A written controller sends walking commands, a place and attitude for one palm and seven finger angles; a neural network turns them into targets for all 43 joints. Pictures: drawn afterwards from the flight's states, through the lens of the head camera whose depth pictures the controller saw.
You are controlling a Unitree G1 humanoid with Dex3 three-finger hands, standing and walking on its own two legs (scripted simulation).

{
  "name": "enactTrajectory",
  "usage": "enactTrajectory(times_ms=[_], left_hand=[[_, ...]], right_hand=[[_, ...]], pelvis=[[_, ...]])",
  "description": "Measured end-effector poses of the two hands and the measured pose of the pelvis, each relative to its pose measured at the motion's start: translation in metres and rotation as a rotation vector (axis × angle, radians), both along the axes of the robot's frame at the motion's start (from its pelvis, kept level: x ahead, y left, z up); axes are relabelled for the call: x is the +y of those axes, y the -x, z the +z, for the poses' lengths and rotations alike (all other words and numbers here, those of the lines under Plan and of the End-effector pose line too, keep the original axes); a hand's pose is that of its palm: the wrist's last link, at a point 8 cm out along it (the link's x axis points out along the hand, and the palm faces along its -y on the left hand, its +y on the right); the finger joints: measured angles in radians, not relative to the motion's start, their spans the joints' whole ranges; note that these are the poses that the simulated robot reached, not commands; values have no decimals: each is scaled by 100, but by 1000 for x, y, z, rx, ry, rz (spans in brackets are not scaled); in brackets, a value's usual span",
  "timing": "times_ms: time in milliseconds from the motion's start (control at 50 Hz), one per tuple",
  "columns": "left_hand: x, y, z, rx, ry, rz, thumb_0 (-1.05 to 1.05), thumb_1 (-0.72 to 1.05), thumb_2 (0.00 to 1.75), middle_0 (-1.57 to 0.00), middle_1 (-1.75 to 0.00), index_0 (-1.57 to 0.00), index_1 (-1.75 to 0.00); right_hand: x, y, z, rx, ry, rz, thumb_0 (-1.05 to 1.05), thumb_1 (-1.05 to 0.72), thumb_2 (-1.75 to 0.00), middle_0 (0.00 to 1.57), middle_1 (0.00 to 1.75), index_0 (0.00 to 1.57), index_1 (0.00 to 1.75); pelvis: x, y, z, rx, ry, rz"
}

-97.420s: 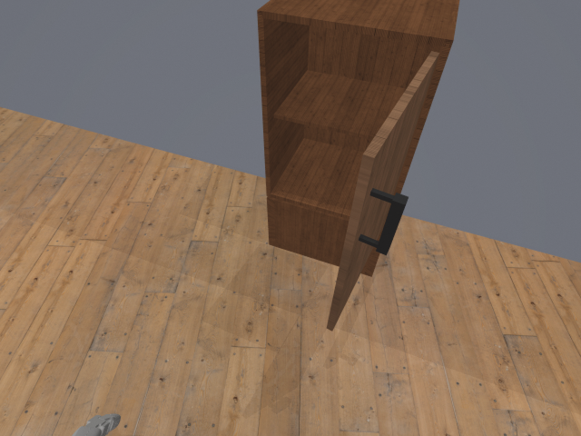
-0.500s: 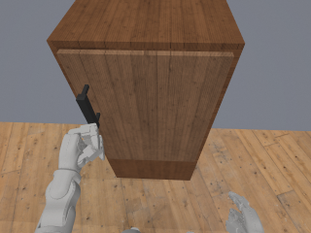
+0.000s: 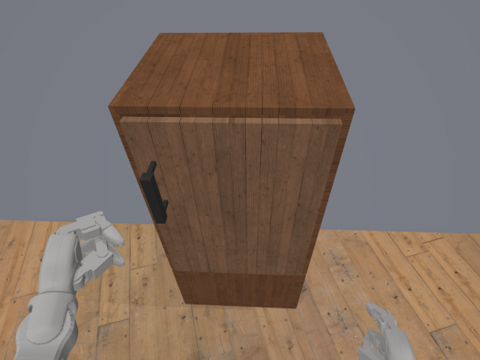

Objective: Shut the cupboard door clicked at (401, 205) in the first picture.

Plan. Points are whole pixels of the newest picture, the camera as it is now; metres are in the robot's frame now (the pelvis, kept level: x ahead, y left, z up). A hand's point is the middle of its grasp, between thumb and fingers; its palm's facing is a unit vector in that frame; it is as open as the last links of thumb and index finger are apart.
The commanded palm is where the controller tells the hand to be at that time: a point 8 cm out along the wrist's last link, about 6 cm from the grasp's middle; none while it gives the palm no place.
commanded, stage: draw the hand back to the body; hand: left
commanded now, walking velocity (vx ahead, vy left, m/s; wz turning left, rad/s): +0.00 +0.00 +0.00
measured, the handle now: (157, 192) +0.46 +0.22 +0.00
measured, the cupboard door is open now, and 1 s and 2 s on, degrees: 0 0 0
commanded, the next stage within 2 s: step back with the hand held close in 0.88 s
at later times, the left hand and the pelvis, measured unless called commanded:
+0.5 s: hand (26, 247) +0.21 +0.28 +0.18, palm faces +0.46 -0.80 -0.39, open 6.1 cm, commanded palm +0.16 +0.31 +0.20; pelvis +0.02 +0.01 +0.02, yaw +0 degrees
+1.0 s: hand (31, 245) +0.21 +0.27 +0.18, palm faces +0.47 -0.79 -0.40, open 7.4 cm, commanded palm +0.16 +0.30 +0.20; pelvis +0.02 +0.00 +0.02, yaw +0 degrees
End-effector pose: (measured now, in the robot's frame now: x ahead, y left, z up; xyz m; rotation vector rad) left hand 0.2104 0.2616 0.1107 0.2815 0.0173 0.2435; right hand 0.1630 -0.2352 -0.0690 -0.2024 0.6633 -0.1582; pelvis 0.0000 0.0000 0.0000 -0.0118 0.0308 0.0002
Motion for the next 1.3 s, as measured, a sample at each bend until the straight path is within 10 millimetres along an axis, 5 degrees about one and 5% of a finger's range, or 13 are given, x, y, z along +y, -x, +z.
enactTrajectory(times_ms=[300,580,760,1080,1300], left_hand=[[35,32,52,-89,-107,145,1,89,90,-71,-85,-71,-86],[55,53,94,-174,-225,219,1,89,90,-34,-44,-34,-45],[46,48,75,-115,-167,221,1,89,90,-23,-33,-23,-33],[40,49,88,-159,-221,207,1,89,90,-21,-30,-21,-30],[47,58,82,-115,-274,134,1,89,90,-21,-30,-21,-30]], right_hand=[[39,-24,13,-32,-40,99,2,-91,-90,20,30,20,30],[36,-35,15,-28,-42,111,2,-91,-90,20,30,20,30],[26,-30,12,3,-28,99,2,-91,-90,20,30,20,30],[13,-26,11,2,-40,73,2,-91,-90,20,30,20,30],[-3,1,8,104,31,-27,1,-91,-90,20,30,20,30]], pelvis=[[12,-10,16,-77,-4,0],[12,-19,20,-87,-5,-2],[7,-16,21,-85,-9,0],[-2,-13,21,-72,1,7],[12,0,19,-17,1,4]])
